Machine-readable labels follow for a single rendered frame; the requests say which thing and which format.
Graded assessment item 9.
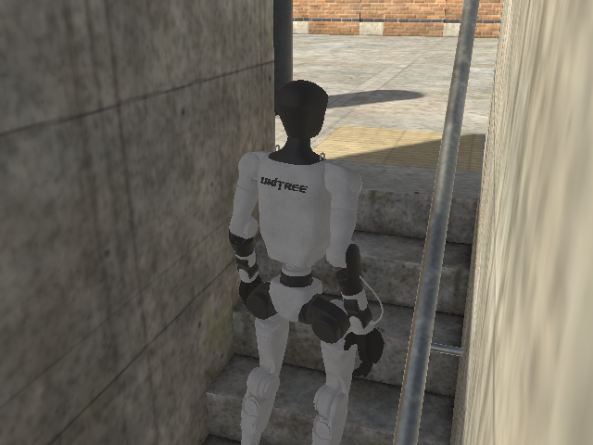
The robot right forearm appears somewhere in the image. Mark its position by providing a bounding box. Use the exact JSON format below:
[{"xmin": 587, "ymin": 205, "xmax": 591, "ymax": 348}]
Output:
[{"xmin": 335, "ymin": 244, "xmax": 374, "ymax": 335}]

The robot right thigh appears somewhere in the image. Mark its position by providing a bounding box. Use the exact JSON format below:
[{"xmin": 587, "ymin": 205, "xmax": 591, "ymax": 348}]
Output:
[{"xmin": 309, "ymin": 297, "xmax": 357, "ymax": 419}]

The left robot upper arm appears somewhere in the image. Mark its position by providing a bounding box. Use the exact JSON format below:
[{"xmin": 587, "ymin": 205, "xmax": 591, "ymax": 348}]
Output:
[{"xmin": 229, "ymin": 151, "xmax": 271, "ymax": 239}]

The left robot hand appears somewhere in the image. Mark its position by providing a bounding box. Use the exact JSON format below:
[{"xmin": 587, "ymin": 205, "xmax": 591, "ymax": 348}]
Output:
[{"xmin": 238, "ymin": 275, "xmax": 262, "ymax": 307}]

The left robot shin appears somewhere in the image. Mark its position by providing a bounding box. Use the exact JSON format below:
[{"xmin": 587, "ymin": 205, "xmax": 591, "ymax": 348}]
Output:
[{"xmin": 240, "ymin": 367, "xmax": 276, "ymax": 445}]

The right robot hand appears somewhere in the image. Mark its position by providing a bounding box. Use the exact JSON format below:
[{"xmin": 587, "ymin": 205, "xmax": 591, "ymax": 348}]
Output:
[{"xmin": 344, "ymin": 327, "xmax": 384, "ymax": 377}]

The robot left forearm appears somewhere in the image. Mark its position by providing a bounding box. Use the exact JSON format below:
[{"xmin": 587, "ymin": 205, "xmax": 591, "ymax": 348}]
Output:
[{"xmin": 229, "ymin": 224, "xmax": 259, "ymax": 283}]

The right robot upper arm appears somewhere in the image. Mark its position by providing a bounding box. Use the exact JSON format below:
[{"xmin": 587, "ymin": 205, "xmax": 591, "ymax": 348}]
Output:
[{"xmin": 324, "ymin": 162, "xmax": 362, "ymax": 268}]

